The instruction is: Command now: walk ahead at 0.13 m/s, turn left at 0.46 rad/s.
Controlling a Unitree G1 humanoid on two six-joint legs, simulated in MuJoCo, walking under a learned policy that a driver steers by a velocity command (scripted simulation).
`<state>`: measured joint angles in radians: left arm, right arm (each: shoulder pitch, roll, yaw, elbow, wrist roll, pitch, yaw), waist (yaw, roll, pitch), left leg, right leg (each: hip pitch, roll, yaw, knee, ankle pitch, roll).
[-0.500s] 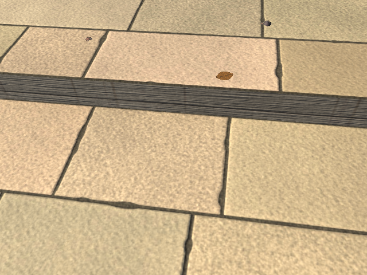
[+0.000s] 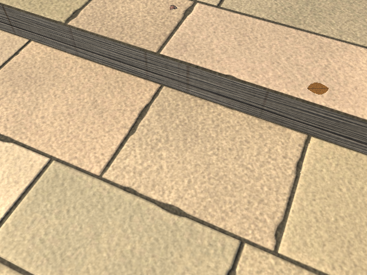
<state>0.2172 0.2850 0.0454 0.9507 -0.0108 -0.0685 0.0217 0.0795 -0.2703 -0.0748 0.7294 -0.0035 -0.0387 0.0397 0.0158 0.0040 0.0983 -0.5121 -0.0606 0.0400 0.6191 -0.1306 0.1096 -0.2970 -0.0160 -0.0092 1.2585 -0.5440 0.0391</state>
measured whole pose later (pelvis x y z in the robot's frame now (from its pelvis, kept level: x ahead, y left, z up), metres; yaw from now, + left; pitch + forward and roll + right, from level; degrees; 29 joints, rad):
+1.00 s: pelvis +0.11 -0.03 +0.02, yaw -26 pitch +2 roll +1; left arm 0.15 0.32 0.08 0.74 -0.02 0.04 0.04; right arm 0.09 -0.29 -0.08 0.77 0.01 -0.02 -0.02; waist 0.02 -0.01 0.04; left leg -0.29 -0.04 -0.08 0.48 -0.22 -0.05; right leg -0.27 0.10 0.25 0.53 -0.28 -0.01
